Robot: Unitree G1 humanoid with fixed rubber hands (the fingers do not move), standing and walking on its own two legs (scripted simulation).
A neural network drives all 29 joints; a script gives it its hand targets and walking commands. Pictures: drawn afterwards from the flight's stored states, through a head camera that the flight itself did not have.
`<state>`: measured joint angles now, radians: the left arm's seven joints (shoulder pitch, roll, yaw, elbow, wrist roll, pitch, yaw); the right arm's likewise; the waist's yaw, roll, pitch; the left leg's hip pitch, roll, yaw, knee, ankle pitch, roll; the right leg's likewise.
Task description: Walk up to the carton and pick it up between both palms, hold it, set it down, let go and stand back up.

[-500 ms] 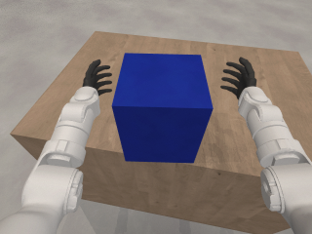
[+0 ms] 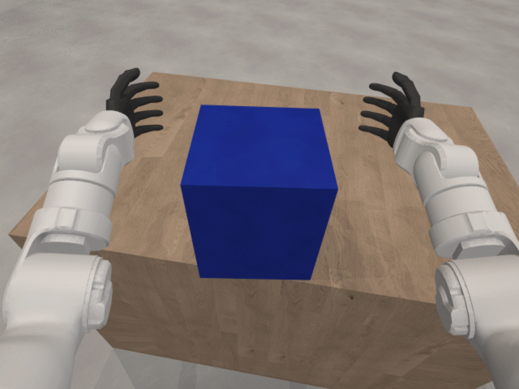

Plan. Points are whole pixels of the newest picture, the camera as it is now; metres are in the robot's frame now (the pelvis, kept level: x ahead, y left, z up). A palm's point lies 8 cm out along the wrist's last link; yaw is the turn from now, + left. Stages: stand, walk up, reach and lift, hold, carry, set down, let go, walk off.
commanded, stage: set down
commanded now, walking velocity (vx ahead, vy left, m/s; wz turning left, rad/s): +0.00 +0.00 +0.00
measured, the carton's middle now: (257, 195) +0.45 +0.01 +0.05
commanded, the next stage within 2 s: none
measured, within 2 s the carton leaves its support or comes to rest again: neither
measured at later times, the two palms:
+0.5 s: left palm (130, 185) +0.38 +0.20 +0.14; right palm (404, 188) +0.38 -0.21 +0.15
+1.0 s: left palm (124, 247) +0.31 +0.21 +0.09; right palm (406, 248) +0.30 -0.20 +0.10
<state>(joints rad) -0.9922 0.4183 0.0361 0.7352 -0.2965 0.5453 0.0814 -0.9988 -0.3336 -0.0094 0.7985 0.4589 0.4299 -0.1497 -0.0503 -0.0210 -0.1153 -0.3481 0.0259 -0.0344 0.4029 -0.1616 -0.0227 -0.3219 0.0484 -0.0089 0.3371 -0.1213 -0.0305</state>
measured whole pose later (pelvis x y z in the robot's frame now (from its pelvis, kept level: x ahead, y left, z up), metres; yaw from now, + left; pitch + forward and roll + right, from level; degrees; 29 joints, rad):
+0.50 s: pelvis +0.00 +0.01 +0.00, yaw -1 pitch +4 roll -1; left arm -0.54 0.32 0.09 0.14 -0.27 0.70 0.11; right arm -0.57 -0.32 -0.05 0.34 0.41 0.41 -0.11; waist -0.03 -0.01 -0.02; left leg -0.30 0.02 -0.01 0.41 -0.18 -0.01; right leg -0.28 0.04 0.01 0.36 -0.14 -0.01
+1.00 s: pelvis +0.00 +0.00 +0.00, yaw -2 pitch -1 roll +0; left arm -0.20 0.25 0.10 0.06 -0.23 0.52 0.06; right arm -0.18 -0.21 -0.03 0.10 0.30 0.33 -0.13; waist 0.00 -0.03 0.01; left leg -0.18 0.01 0.00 0.38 -0.17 -0.02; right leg -0.20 0.04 0.02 0.39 -0.16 -0.03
